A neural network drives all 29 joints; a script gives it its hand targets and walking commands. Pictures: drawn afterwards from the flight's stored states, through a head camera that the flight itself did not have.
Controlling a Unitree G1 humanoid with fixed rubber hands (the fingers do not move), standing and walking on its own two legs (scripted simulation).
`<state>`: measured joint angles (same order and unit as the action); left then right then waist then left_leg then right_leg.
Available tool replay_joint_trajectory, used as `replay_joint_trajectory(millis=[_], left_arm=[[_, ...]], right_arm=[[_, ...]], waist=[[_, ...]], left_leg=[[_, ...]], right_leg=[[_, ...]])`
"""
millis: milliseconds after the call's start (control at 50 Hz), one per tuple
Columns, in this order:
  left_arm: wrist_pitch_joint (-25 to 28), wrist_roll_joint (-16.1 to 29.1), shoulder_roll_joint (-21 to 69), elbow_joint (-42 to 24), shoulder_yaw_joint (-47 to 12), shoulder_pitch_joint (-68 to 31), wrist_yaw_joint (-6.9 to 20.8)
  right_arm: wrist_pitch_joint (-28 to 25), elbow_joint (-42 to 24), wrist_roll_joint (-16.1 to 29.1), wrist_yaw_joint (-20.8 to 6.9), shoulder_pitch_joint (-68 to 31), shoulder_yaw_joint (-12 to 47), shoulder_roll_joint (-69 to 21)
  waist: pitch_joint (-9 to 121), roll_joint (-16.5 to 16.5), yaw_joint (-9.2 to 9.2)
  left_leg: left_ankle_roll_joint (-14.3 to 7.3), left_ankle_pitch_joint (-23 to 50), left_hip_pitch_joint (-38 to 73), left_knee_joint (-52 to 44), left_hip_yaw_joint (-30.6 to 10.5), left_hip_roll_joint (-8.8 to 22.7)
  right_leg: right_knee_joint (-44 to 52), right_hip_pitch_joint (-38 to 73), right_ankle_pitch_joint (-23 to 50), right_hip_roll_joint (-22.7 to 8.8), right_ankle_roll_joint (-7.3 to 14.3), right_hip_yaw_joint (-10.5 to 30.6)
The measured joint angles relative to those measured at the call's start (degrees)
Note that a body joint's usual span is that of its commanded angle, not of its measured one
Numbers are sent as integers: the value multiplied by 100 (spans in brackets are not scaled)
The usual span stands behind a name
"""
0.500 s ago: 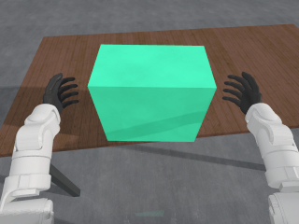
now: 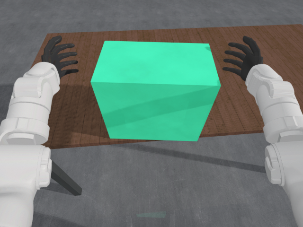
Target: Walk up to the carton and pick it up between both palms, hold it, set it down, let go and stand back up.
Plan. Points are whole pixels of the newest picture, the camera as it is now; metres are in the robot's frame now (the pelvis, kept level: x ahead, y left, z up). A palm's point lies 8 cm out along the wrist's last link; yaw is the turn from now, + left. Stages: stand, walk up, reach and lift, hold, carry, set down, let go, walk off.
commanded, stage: reach and lift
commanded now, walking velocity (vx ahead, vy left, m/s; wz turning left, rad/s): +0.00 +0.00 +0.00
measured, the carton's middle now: (154, 95) +0.47 -0.01 +0.06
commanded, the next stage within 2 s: none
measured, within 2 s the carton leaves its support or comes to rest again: neither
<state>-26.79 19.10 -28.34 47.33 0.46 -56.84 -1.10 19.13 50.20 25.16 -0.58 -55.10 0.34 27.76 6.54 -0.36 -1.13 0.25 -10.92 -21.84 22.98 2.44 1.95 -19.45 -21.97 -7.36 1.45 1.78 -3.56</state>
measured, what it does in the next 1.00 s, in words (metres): stands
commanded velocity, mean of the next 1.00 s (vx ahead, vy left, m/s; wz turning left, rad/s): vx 0.00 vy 0.00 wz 0.00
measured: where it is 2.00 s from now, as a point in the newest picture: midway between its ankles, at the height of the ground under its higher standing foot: outside the picture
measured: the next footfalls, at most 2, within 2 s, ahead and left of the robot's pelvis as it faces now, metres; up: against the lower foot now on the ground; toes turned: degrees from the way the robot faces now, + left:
none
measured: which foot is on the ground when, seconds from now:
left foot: down 0.00-1.00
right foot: down 0.00-1.00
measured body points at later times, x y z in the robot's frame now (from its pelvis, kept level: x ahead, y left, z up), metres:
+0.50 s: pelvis +0.00 +0.00 -0.01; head +0.07 +0.00 +0.44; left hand +0.46 +0.22 +0.07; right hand +0.45 -0.23 +0.08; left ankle +0.00 +0.12 -0.74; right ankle +0.02 -0.10 -0.74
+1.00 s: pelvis -0.01 -0.01 -0.02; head +0.07 -0.01 +0.42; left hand +0.46 +0.20 +0.07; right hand +0.46 -0.23 +0.08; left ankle +0.00 +0.12 -0.74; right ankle +0.02 -0.10 -0.74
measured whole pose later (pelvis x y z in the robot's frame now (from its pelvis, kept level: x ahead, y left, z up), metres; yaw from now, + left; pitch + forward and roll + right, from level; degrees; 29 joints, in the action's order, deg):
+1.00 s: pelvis -0.01 -0.01 -0.02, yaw +0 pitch +21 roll +0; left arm 8.9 19.1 -19.4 76.8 -5.8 -58.3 0.0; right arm -6.8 71.0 26.3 1.6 -56.4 8.1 20.7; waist 12.7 -0.6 -0.6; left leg 1.1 -13.5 -40.2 33.1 1.4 2.5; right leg -30.6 -40.6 -10.7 1.4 2.6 -4.5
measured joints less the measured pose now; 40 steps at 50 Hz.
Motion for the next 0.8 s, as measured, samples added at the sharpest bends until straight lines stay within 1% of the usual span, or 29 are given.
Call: replay_joint_trajectory(millis=[100, 180, 320, 380, 460, 620, 740, 800], left_arm=[[226, 45, -18, 618, -149, -463, 19], [574, 21, 15, 1113, -279, -654, 93], [1491, -197, 326, 1528, -290, -180, 246], [1909, -281, 488, 1609, -264, 142, 203], [2407, -276, 676, 1715, -275, 471, 75], [3179, 4, 762, 2242, -487, 391, 15], [3427, 119, 737, 2706, -598, -19, 113], [3491, 94, 736, 2813, -601, -115, 151]], right_arm=[[-88, 555, -27, 51, -479, 65, -13], [-274, 963, -48, 74, -653, 189, -57], [-959, 1147, -190, 143, -153, 269, -343], [-1321, 1115, -306, 167, 177, 196, -506], [-1763, 1112, -391, 184, 484, 142, -645], [-2329, 1489, -231, 218, 354, 429, -637], [-2540, 1934, -16, 237, -3, 696, -552], [-2605, 2009, 107, 250, -63, 817, -533]], waist=[[16, -16, -20], [20, -7, -49], [-3, 10, -81], [33, 5, -54], [195, -55, 11], [516, -144, 115], [586, -128, 132], [603, -85, 127]], left_leg=[[7, 8, -138, 47, -44, -3], [12, 9, -215, 73, -73, -3], [32, -21, -288, 120, -110, 0], [45, -44, -431, 181, -99, 10], [57, -104, -787, 355, -90, 33], [64, -236, -1509, 763, -83, 52], [73, -289, -1742, 950, -97, 55], [81, -294, -1772, 979, -96, 61]], right_leg=[[-20, -109, 7, -4, 5, -42], [-36, -172, 2, -4, 13, -70], [-80, -233, -40, -3, 21, -104], [-149, -384, -62, 2, 26, -93], [-299, -738, -103, 16, 31, -84], [-753, -1490, -248, 12, 32, -76], [-984, -1741, -329, 6, 48, -89], [-1033, -1782, -343, 10, 57, -88]])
